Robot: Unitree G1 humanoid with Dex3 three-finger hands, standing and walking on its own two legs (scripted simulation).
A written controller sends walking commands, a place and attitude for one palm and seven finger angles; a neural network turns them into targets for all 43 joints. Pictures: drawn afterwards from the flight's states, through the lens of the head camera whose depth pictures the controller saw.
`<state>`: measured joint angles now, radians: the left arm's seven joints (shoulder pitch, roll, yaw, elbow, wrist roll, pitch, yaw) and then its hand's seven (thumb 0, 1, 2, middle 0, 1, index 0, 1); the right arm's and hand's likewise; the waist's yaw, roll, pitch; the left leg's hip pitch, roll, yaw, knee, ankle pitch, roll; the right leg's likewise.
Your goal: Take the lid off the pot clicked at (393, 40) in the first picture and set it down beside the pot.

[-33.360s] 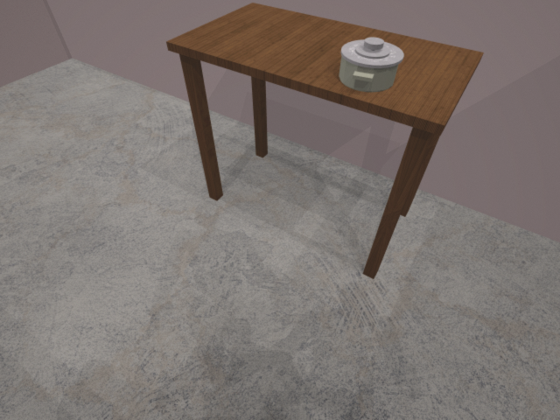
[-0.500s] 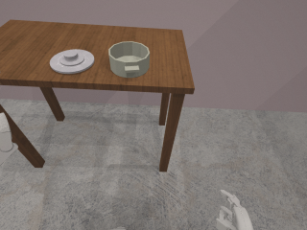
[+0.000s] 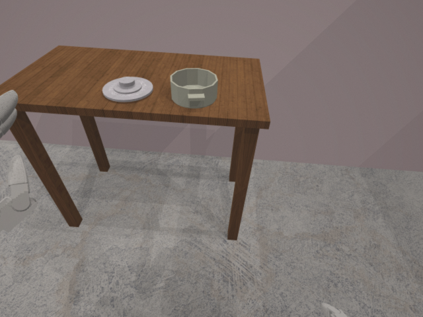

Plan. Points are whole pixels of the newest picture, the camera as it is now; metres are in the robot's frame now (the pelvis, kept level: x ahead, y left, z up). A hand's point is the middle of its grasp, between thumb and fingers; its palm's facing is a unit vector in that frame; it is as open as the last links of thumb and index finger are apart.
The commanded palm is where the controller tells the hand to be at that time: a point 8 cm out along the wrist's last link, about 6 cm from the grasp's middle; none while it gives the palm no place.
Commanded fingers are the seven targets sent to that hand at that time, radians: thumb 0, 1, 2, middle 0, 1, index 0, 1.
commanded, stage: stop stepping back and stand still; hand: left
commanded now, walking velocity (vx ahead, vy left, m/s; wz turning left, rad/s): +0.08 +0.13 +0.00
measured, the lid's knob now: (126, 81) +0.83 +0.36 +0.06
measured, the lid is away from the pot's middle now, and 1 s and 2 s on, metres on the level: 0.24 0.24 0.24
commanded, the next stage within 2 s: let the arm hang, fingers relaxed in 0.92 s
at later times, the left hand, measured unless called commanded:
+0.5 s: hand out of the picture +0.05 +0.19 -0.17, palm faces +0.15 -0.97 -0.19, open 7.0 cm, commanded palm none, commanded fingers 0.00 0.90 0.90 -0.20 -0.30 -0.20 -0.30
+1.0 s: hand out of the picture +0.04 +0.18 -0.16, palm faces +0.10 -0.97 -0.23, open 7.2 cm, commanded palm none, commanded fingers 0.00 0.90 0.90 -0.20 -0.30 -0.20 -0.30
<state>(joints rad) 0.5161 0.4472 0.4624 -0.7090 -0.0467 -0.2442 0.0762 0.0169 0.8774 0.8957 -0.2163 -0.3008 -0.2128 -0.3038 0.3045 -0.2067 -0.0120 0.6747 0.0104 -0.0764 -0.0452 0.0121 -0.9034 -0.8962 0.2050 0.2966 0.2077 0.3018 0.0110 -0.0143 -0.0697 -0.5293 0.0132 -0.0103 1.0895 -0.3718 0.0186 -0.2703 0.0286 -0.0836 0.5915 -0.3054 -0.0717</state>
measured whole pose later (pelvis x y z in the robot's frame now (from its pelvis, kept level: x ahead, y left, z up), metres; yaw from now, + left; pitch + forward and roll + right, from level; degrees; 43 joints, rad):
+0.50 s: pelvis +0.00 +0.01 -0.01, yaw +6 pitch -2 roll -1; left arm 0.28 0.14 0.04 0.84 0.02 0.05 0.03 -0.03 0.99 0.89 -0.21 -0.30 -0.20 -0.30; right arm 0.28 -0.22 -0.05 0.91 -0.01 0.03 0.00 0.01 -0.91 -0.90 0.20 0.30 0.21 0.30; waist -0.03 0.02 0.06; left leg -0.39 0.00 -0.03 0.86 -0.44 0.02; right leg -0.33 0.05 -0.01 0.68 -0.32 -0.03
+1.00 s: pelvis +0.02 +0.00 +0.01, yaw +3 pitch -1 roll +0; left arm 0.23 0.14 0.03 1.10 0.01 0.00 0.05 0.02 0.95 0.90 -0.20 -0.30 -0.20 -0.30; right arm 0.29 -0.12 -0.04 1.11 -0.01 0.01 -0.04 0.02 -0.93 -0.90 0.20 0.30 0.21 0.30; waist -0.01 0.03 0.04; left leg -0.19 0.02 0.03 0.48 -0.29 0.00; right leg -0.19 0.04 0.03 0.48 -0.28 -0.03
